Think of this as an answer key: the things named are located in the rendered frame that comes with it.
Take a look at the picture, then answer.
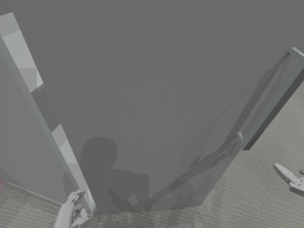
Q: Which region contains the handle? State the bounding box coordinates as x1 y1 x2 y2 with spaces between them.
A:
237 47 304 151

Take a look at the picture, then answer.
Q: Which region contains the right robot hand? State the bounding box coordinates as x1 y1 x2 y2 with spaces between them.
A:
273 163 304 197

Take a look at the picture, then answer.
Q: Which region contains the fridge door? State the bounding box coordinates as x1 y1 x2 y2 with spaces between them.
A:
8 0 304 214

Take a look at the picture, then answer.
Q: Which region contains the left robot hand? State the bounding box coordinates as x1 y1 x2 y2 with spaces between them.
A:
53 188 89 228

